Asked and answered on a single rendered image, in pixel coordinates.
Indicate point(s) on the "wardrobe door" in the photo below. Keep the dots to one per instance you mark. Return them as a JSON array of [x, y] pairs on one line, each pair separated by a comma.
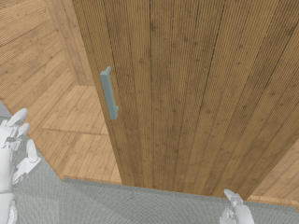
[[283, 181], [207, 90]]

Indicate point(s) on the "handle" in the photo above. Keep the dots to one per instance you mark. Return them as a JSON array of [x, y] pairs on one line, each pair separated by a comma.
[[108, 92]]

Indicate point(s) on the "right robot hand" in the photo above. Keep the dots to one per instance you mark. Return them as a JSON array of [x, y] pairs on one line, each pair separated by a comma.
[[240, 213]]

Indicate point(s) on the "left robot forearm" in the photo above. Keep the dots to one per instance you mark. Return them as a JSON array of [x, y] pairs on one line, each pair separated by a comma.
[[8, 212]]

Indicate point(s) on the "left robot hand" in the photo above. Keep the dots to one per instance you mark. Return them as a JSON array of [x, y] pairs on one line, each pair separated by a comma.
[[11, 135]]

